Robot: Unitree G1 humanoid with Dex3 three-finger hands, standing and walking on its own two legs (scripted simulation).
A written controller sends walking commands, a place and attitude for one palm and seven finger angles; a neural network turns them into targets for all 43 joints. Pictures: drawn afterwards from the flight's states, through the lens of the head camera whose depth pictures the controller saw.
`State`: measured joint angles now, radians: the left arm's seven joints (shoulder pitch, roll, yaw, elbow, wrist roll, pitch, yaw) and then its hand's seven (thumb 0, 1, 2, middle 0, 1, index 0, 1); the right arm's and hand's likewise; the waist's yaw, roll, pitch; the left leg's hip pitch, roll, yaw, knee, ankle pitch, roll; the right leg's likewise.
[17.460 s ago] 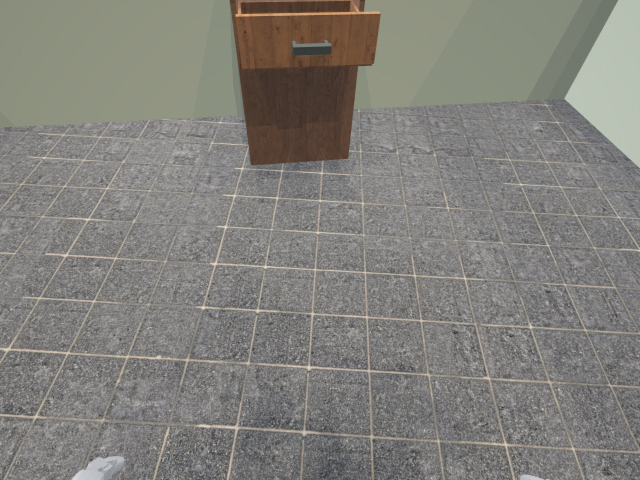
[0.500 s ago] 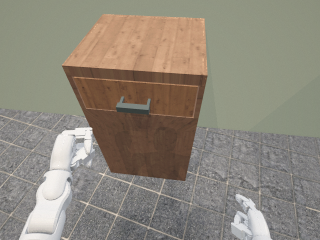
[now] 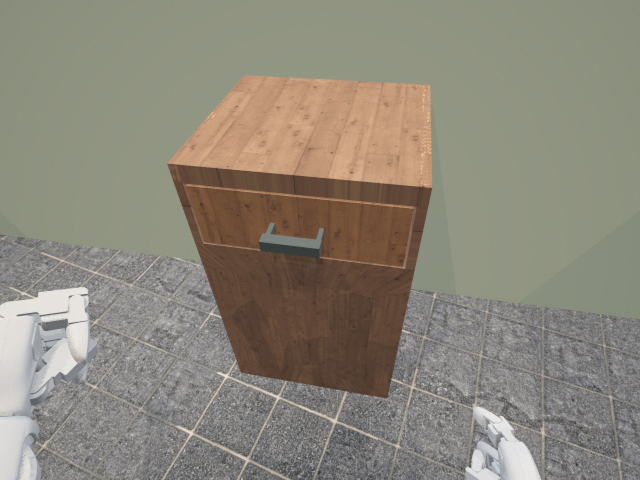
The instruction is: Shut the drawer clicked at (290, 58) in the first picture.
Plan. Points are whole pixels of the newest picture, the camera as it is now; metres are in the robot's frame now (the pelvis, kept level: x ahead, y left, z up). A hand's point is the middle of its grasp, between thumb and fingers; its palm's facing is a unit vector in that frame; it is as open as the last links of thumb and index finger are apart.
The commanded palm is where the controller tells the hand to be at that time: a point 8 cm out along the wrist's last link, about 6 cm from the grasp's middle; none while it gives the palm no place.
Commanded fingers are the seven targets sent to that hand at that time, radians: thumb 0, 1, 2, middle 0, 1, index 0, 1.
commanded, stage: draw the hand back to the body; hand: left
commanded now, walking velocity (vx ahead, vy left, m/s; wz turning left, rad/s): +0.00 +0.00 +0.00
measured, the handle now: (293, 237) +0.57 +0.14 -0.06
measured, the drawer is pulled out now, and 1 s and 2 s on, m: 0.00 0.00 0.00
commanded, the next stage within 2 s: step back with the hand held close in 0.16 s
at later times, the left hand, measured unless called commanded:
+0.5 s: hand (84, 364) +0.17 +0.24 +0.16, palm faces +0.35 -0.81 -0.46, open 3.2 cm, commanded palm +0.11 +0.28 +0.18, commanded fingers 0.00 0.90 0.90 -1.40 -1.60 -1.40 -1.60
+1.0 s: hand (34, 433) +0.11 +0.25 +0.16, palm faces +0.37 -0.79 -0.48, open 3.2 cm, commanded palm +0.04 +0.29 +0.18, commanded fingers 0.00 0.90 0.90 -1.40 -1.60 -1.40 -1.60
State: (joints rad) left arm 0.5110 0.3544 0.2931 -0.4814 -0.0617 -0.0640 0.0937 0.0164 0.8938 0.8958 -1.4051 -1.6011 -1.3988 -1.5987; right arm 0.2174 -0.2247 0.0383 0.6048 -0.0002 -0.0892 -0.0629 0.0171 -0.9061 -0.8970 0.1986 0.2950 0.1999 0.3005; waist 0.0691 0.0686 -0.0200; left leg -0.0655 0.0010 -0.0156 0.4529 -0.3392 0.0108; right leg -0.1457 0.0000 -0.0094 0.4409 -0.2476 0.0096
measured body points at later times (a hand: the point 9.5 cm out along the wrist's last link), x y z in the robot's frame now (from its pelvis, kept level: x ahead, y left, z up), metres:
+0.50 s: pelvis -0.03 +0.00 +0.00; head -0.03 -0.01 +0.45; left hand +0.14 +0.28 +0.18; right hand +0.14 -0.24 -0.08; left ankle -0.06 +0.11 -0.74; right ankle +0.00 -0.13 -0.74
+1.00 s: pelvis -0.09 +0.01 -0.01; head -0.08 +0.01 +0.44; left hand +0.08 +0.29 +0.18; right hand +0.09 -0.23 -0.08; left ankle -0.06 +0.11 -0.74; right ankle +0.00 -0.13 -0.74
